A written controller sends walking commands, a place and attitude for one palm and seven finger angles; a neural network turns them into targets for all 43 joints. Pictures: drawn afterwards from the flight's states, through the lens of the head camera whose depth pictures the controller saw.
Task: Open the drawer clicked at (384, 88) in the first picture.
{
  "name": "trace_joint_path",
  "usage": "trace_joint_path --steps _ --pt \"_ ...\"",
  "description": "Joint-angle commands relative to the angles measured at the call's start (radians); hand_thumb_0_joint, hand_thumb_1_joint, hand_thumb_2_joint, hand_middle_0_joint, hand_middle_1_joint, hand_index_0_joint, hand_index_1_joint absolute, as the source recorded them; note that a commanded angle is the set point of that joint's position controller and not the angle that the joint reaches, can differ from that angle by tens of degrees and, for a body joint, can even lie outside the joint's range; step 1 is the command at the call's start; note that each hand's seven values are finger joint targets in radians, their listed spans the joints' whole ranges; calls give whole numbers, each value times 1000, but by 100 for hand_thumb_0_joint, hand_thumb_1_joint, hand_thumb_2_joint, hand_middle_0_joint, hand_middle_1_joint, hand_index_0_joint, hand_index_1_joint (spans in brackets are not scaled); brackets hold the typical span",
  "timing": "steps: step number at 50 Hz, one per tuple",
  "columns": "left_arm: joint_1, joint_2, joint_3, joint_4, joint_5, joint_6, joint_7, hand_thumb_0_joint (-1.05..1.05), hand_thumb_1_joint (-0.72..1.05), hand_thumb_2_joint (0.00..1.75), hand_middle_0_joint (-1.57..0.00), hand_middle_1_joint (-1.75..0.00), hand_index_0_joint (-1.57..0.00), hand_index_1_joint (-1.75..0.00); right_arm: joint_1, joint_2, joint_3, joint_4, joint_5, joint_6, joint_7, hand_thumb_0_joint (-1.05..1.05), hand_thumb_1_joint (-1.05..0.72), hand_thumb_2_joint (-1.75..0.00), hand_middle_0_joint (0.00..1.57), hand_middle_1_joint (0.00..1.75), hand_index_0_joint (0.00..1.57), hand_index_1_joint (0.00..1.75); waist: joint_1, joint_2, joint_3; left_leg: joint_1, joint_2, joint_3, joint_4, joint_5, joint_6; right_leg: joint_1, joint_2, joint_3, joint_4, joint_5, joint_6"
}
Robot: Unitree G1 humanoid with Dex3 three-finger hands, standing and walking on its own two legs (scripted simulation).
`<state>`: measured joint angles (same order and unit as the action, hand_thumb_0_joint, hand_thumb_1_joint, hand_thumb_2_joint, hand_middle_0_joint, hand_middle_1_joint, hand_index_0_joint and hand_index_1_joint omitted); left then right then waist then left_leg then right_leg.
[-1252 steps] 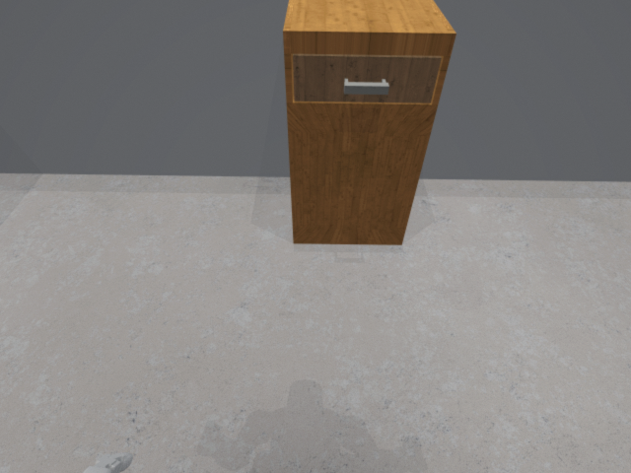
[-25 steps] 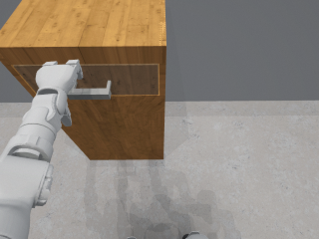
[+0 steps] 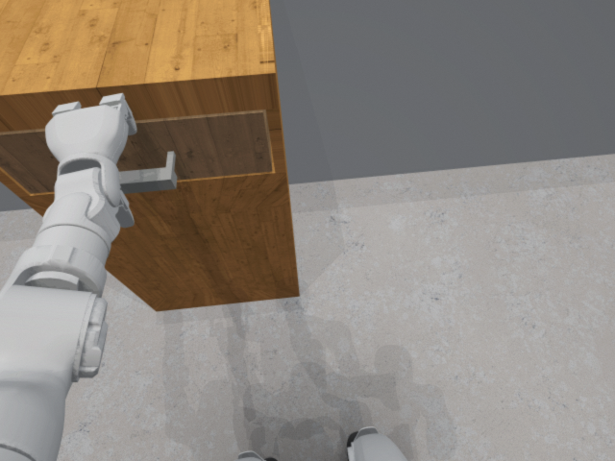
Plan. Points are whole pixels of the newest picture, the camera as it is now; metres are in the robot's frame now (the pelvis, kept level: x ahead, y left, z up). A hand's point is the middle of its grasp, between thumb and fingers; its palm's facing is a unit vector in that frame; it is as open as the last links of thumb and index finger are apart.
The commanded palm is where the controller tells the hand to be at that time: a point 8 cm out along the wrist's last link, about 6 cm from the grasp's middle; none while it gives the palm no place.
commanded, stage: move the hooked fingers above the handle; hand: left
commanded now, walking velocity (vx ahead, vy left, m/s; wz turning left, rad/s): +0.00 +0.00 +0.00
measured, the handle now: (134, 171) +0.56 +0.23 -0.01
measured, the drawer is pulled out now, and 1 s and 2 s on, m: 0.00 0.00 0.00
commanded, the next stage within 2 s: none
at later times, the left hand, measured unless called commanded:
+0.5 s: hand (149, 148) +0.53 +0.17 +0.07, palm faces +0.22 -0.02 -0.97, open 13.5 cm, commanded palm +0.50 +0.25 +0.10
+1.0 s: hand (81, 212) +0.47 +0.27 +0.03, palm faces -0.15 +0.03 -0.99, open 13.9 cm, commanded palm +0.50 +0.25 +0.10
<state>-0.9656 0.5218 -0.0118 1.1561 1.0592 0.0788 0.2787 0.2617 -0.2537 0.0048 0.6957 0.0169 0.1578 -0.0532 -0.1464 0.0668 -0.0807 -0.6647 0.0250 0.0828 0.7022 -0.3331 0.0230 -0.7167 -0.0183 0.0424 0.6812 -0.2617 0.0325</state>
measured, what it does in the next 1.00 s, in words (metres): stands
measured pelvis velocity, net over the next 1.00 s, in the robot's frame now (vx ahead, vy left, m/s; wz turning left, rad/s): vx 0.00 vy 0.00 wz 0.07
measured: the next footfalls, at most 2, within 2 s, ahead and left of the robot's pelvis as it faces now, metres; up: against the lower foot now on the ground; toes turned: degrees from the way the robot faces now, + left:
none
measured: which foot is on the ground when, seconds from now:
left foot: down 0.00-1.00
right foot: down 0.00-1.00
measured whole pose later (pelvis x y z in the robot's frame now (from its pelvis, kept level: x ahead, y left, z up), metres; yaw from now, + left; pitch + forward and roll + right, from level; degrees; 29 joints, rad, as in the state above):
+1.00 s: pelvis +0.00 +0.00 -0.02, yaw +4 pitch +20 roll -1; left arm -0.88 0.65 -0.11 0.97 1.03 -0.27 0.13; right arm 0.40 -0.32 -0.08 0.74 -0.01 0.06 -0.09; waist -0.07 0.03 -0.08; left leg -0.82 0.01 0.00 0.84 -0.37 0.02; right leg -0.82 -0.04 -0.03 0.78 -0.31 0.03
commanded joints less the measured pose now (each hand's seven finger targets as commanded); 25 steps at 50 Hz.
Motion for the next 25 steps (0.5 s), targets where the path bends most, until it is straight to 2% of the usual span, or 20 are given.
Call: trace_joint_path --steps 1,2,3,4,6,7,8,11,12,13,14,15,16,17,18,19,21,22,24,25 --pt "-284 377 35 -87 1 -49 -124 0 -50 30 -30 -120 -30 -120 124 -190 -64 -85 8 -33 -52 0 -90 -90 20 30 20 30 26 -196 -347 69 -49 -20 -94 118 28 359 30 -38 -102 173 -25" --pt "-294 317 -8 -125 9 -104 -156 0 -50 30 -30 -120 -30 -120 143 -188 -73 -87 6 -46 -55 0 -90 -90 20 30 20 30 8 -164 -336 100 -43 -24 -88 125 29 317 32 -37 -106 165 -29" --pt "-298 234 -58 -163 7 -163 -184 0 -50 30 -30 -120 -30 -120 160 -178 -86 -88 4 -55 -55 0 -90 -90 20 30 20 30 -15 -160 -332 145 -40 -30 -74 139 31 275 38 -39 -114 161 -33" --pt "-308 167 -108 -201 -2 -210 -199 0 -50 30 -30 -120 -30 -120 177 -176 -93 -77 -3 -66 -52 0 -90 -90 20 30 20 30 -24 -108 -328 186 -35 -40 -67 141 29 217 41 -43 -112 131 -37" --pt "-371 77 -157 -326 -37 -286 -209 0 -50 30 -30 -120 -30 -120 198 -170 -112 -58 -14 -85 -40 0 -90 -90 20 30 20 30 -34 -19 -388 296 -31 -66 -42 194 24 138 49 -47 -94 111 -47" --pt "-394 89 -138 -378 -52 -318 -204 0 -50 30 -30 -120 -30 -120 212 -172 -122 -49 -18 -91 -36 0 -90 -90 20 30 20 30 -33 10 -422 342 -31 -80 -28 228 20 109 53 -53 -81 113 -53" --pt "-468 58 -165 -446 -67 -351 -199 0 -50 30 -30 -120 -30 -120 224 -173 -128 -39 -22 -98 -33 0 -90 -90 20 30 20 30 -52 27 -445 386 -33 -90 -11 276 17 79 56 -58 -70 134 -54" --pt "-582 129 -93 -530 -70 -411 -127 0 -50 30 -30 -120 -30 -120 247 -182 -139 -6 -35 -110 -21 0 -90 -90 20 30 20 30 -51 94 -464 416 -32 -132 17 325 -5 3 58 -74 -30 126 -64" --pt "-583 180 -42 -545 -62 -419 -89 0 -50 30 -30 -120 -30 -120 251 -184 -139 -3 -39 -112 -17 0 -90 -90 20 30 20 30 -39 106 -488 415 -31 -137 29 356 -13 1 61 -78 -13 137 -69" --pt "-582 271 31 -550 -51 -421 -44 0 -50 30 -30 -120 -30 -120 250 -191 -136 6 -43 -111 -17 0 -90 -90 20 30 20 30 -21 107 -492 386 -35 -134 40 390 -19 15 63 -81 0 157 -72" --pt "-564 312 71 -529 -33 -409 5 0 -50 30 -30 -120 -30 -120 244 -187 -127 1 -49 -109 -10 0 -90 -90 20 30 20 30 -8 139 -506 353 -41 -138 48 410 -24 21 63 -87 22 164 -75" --pt "-560 316 85 -505 -22 -388 56 0 -50 30 -30 -120 -30 -120 232 -173 -118 -3 -51 -106 -3 0 -90 -90 20 30 20 30 -4 119 -511 308 -47 -132 56 416 -22 43 63 -94 39 180 -75" --pt "-518 368 146 -467 -15 -358 105 0 -50 30 -30 -120 -30 -120 219 -172 -113 -5 -54 -101 6 0 -90 -90 20 30 20 30 21 120 -522 263 -51 -125 59 415 -24 65 62 -99 54 192 -76" --pt "-471 405 183 -406 -9 -309 150 0 -50 30 -30 -120 -30 -120 192 -173 -102 -6 -57 -92 15 0 -90 -90 20 30 20 30 39 113 -500 208 -56 -112 58 403 -22 81 61 -101 65 201 -77" --pt "-433 432 203 -363 -3 -251 188 0 -50 30 -30 -120 -30 -120 166 -176 -92 -13 -58 -82 19 0 -90 -90 20 30 20 30 60 70 -519 158 -62 -93 59 410 -16 137 60 -98 69 235 -76" --pt "-406 392 150 -298 13 -180 216 0 -50 30 -30 -120 -30 -120 143 -169 -84 -25 -58 -72 23 0 -90 -90 20 30 20 30 58 79 -491 120 -62 -73 50 388 -15 155 55 -98 66 241 -71" --pt "-388 359 88 -159 55 -31 233 0 -50 30 -30 -120 -30 -120 125 -176 -77 -22 -55 -55 36 0 -90 -90 20 30 20 30 60 66 -464 82 -56 -48 34 376 -19 191 50 -100 52 263 -67" --pt "-404 391 95 -155 65 15 226 0 -50 30 -30 -120 -30 -120 129 -183 -75 -27 -48 -41 34 0 -90 -90 20 30 20 30 61 16 -479 80 -54 -44 26 376 -17 220 52 -96 41 276 -63" --pt "-444 475 116 -139 60 81 207 0 -50 30 -30 -120 -30 -120 104 -191 -59 -29 -39 -7 17 0 -90 -90 20 30 20 30 66 -51 -564 79 -57 -28 6 370 -8 336 43 -72 25 327 -51" --pt "-465 440 73 -124 50 115 192 0 -50 30 -30 -120 -30 -120 82 -178 -53 -40 -27 3 6 0 -90 -90 20 30 20 30 57 -94 -551 66 -61 -20 -16 324 -3 371 41 -67 -1 311 -44"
